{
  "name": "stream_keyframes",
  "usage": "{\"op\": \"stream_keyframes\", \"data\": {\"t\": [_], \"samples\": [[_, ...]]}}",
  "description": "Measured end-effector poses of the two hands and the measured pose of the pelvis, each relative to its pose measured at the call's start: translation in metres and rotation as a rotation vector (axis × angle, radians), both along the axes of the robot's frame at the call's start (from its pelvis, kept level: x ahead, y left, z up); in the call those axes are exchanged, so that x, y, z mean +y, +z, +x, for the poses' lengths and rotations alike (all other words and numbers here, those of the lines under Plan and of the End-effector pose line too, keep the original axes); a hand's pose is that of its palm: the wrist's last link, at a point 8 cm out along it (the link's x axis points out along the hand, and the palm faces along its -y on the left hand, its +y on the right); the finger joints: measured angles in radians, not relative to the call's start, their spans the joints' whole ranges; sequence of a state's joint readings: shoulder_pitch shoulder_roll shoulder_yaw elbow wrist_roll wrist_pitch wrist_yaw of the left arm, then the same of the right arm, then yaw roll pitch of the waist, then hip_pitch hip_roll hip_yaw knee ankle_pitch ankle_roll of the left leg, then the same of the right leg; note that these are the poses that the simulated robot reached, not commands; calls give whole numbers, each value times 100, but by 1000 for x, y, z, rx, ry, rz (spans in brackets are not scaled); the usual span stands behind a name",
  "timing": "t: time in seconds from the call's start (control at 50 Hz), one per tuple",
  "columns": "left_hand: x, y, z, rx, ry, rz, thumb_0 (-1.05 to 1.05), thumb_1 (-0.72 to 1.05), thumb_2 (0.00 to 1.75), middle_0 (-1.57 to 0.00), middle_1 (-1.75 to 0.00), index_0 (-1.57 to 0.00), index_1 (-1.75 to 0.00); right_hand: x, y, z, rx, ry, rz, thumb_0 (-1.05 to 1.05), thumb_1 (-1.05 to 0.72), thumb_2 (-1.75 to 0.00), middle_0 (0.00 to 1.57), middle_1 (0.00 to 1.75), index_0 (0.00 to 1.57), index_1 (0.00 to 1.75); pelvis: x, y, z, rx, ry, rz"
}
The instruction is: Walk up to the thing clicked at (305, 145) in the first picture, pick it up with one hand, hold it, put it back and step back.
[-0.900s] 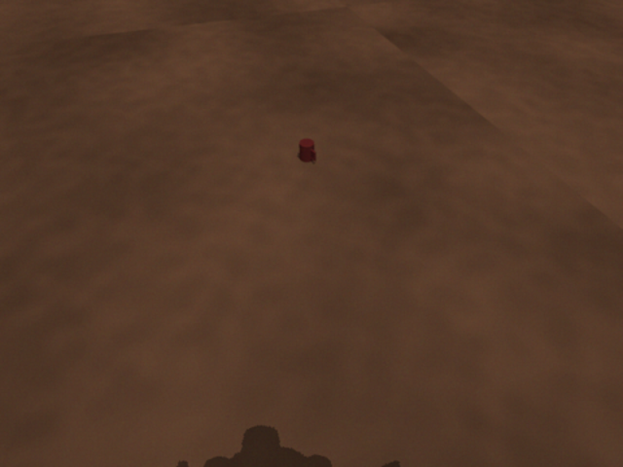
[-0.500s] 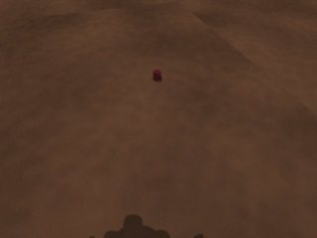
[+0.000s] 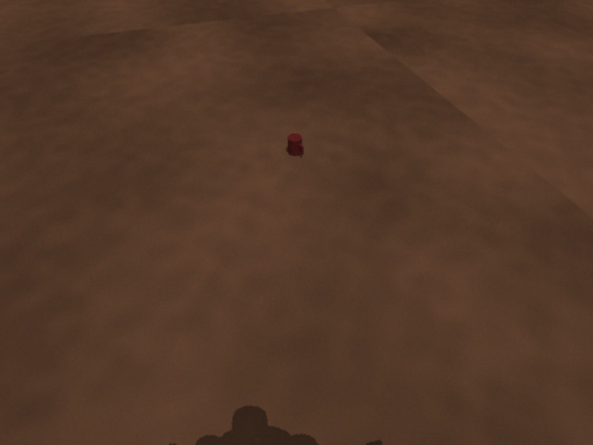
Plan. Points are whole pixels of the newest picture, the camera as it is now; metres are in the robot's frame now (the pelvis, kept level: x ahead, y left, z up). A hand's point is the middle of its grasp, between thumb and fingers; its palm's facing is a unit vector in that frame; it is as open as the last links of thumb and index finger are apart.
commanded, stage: stand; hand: left
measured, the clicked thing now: (296, 146) +1.71 -0.01 -0.73
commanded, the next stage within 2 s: walk up in 0.22 s
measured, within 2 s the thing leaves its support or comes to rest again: neither
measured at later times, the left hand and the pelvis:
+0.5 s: hand (115, 432) +0.18 +0.28 -0.14, palm faces -0.31 -0.85 -0.42, open 7.4 cm; pelvis +0.05 +0.02 -0.01, yaw -14 degrees
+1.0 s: hand (195, 259) +0.51 +0.23 -0.14, palm faces -0.54 -0.69 -0.48, open 7.4 cm; pelvis +0.31 +0.01 -0.03, yaw -37 degrees
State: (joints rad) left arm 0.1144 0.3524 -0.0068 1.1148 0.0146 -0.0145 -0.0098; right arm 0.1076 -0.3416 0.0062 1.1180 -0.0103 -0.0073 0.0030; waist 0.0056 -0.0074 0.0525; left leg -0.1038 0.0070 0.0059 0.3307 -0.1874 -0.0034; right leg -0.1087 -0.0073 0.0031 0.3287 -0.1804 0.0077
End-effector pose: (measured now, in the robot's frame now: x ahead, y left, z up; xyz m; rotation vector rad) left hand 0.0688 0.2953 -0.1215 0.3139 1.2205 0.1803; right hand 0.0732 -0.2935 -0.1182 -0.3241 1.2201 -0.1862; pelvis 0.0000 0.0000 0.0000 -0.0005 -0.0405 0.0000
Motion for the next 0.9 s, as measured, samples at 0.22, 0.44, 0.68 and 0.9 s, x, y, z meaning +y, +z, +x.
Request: {"op": "stream_keyframes", "data": {"t": [0.22,0.44,0.68,0.9], "samples": [[0,0,-3,10,3,2,1,90,90,-20,-30,-20,-30,-2,0,-5,16,-5,-1,0,-91,-90,20,30,21,30,-1,0,0,1,2,-1],[32,13,59,126,-218,96,1,90,90,-21,-30,-20,-30,-31,10,-31,-163,-231,-24,0,-91,-90,20,30,21,30,20,-8,27,72,-213,0],[-32,34,305,-229,-486,174,1,90,90,-20,-30,-20,-30,-52,-40,-56,-24,-451,-8,1,-91,-90,20,30,20,30,-18,-44,127,9,-396,-28],[-55,29,376,-149,-568,123,1,89,90,-21,-30,-21,-30,-49,-4,112,-275,-410,19,1,-91,-90,20,30,21,30,-10,-22,239,-27,-563,-50]]}}
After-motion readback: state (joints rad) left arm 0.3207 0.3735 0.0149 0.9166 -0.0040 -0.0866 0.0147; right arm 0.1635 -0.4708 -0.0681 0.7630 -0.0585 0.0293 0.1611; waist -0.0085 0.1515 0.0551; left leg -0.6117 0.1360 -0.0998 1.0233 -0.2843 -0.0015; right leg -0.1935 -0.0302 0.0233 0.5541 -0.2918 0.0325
